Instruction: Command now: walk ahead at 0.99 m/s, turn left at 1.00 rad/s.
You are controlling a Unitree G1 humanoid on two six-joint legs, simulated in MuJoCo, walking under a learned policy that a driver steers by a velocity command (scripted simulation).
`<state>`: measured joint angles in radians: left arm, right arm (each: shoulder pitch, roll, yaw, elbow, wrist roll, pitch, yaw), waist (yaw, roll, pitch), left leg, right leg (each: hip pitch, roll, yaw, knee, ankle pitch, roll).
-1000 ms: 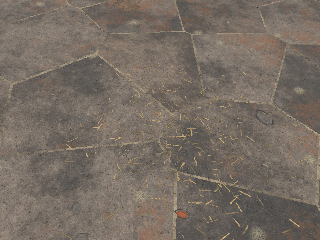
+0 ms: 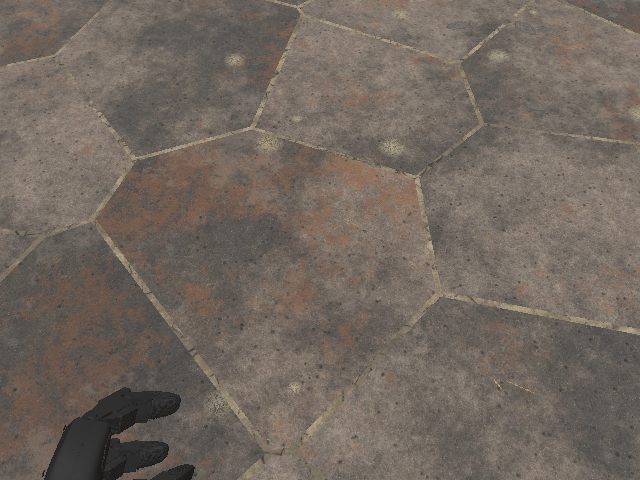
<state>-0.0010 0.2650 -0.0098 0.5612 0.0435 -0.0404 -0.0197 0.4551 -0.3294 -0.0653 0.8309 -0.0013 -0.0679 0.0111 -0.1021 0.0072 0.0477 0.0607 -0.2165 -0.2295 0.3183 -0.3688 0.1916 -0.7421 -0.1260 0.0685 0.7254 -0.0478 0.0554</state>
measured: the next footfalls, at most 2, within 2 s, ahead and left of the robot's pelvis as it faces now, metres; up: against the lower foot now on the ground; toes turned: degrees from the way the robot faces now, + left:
right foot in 0.10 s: +0.31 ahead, -0.17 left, +0.00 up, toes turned +8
left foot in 0.54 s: +0.64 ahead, +0.16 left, +0.00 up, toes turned +35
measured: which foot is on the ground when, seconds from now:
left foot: down 0.00-0.10, up 0.12-0.52, down 0.54-0.94, up 0.96-1.00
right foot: up 0.00-0.08, down 0.10-0.54, up 0.56-0.90, down 0.92-1.00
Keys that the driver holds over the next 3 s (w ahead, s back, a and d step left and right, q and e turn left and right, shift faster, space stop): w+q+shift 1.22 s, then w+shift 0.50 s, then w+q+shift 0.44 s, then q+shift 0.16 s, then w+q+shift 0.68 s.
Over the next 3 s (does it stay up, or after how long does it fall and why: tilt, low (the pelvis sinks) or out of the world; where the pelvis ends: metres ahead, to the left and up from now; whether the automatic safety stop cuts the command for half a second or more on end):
stays up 0.90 1.96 0.01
